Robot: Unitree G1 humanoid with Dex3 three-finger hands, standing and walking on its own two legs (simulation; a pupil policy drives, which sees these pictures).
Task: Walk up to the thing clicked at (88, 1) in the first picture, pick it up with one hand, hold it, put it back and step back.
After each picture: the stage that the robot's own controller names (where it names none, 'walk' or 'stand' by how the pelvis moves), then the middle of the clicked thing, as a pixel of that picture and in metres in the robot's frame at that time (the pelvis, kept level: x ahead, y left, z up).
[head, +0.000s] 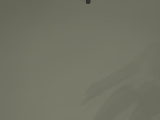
stand; out of the picture +2.28 -0.08 -0.65
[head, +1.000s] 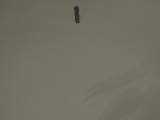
walk; (76, 15) +2.14 +0.25 -0.63
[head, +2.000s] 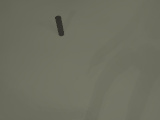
walk; (59, 26) +1.50 +0.39 -0.65
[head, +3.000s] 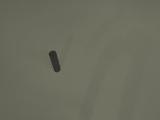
walk; (55, 61) +0.99 +0.33 -0.65
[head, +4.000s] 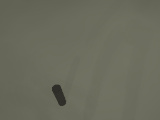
walk; (59, 95) +0.62 +0.27 -0.65
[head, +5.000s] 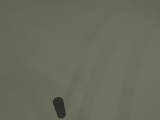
stand; (60, 108) +0.46 +0.19 -0.63
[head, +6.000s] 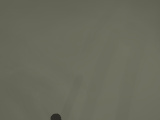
stand; out of the picture +0.40 +0.18 -0.65
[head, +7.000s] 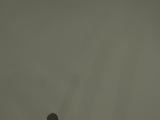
stand; out of the picture +0.39 +0.20 -0.65
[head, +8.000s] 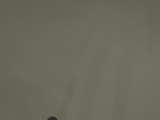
stand; out of the picture +0.40 +0.20 -0.66
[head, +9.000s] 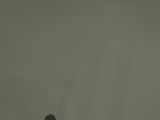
stand; out of the picture +0.39 +0.21 -0.66
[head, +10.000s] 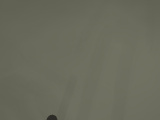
stand; out of the picture +0.39 +0.20 -0.66
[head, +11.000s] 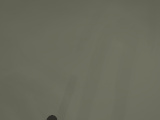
stand; out of the picture +0.39 +0.20 -0.66
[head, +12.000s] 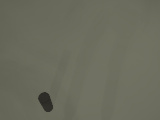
go down; (46, 103) +0.42 +0.20 -0.60
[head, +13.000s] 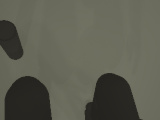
go down; (11, 43) +0.46 +0.25 -0.23
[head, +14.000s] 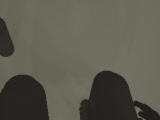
close in; (0, 40) +0.46 +0.26 -0.23
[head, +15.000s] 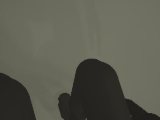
close; out of the picture +0.44 +0.29 -0.16
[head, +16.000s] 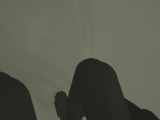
lift; out of the picture +0.42 +0.30 -0.16
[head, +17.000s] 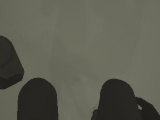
lift; (6, 65) +0.34 +0.25 -0.02
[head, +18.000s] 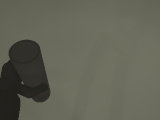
hold; (34, 76) +0.32 +0.15 +0.09
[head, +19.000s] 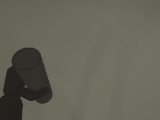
hold; (36, 80) +0.33 +0.16 +0.04
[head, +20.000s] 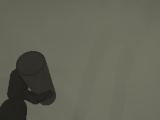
hold; (40, 83) +0.31 +0.15 +0.05
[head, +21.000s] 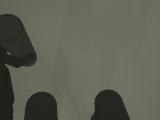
crouch; (20, 46) +0.43 +0.19 -0.03
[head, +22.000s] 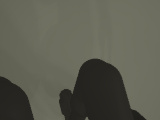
lower; out of the picture +0.43 +0.29 -0.17
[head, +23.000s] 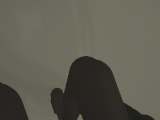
lower; out of the picture +0.45 +0.30 -0.17
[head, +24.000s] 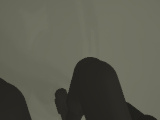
lower; out of the picture +0.44 +0.29 -0.16
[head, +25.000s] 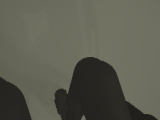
lower; out of the picture +0.43 +0.30 -0.16
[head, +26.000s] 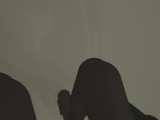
loosen; out of the picture +0.42 +0.27 -0.16
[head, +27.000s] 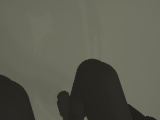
withdraw; out of the picture +0.43 +0.27 -0.17
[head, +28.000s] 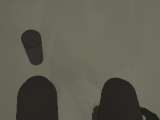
walk; (34, 50) +0.46 +0.22 -0.25
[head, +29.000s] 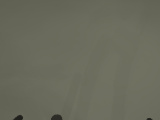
stand; out of the picture +0.39 +0.15 -0.59
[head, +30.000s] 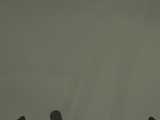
stand; out of the picture +0.40 +0.17 -0.60
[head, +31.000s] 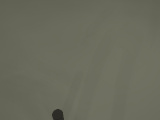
stand; out of the picture +0.41 +0.16 -0.62
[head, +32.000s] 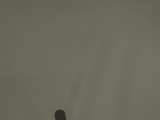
walk; out of the picture +0.41 +0.16 -0.65
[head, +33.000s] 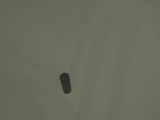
walk; (66, 84) +0.60 +0.15 -0.64
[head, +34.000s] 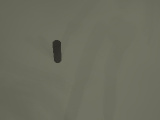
walk; (57, 52) +0.89 +0.19 -0.64
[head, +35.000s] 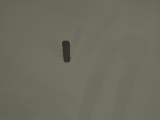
stand; (66, 52) +1.03 +0.17 -0.64
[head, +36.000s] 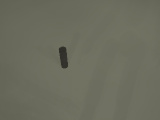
stand; (63, 58) +1.01 +0.20 -0.66
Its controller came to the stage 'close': yes
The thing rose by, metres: 0.68
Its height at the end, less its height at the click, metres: +0.00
